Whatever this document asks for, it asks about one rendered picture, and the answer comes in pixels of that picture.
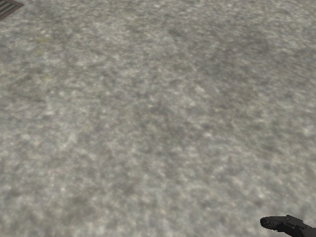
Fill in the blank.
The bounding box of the robot right hand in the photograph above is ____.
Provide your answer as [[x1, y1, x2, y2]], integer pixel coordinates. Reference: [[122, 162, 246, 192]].
[[260, 214, 316, 237]]

